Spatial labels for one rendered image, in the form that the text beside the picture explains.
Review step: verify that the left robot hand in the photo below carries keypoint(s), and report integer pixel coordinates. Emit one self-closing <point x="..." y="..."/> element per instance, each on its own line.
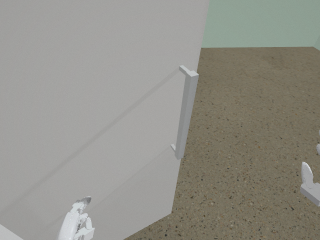
<point x="70" y="225"/>

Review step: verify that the right robot hand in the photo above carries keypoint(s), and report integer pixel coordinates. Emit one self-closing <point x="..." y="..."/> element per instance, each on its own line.
<point x="308" y="188"/>

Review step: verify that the handle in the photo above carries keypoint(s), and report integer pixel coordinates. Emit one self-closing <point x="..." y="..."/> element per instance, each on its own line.
<point x="189" y="91"/>

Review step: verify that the fridge door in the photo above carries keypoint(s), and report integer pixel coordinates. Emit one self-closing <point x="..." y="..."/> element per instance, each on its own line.
<point x="90" y="103"/>

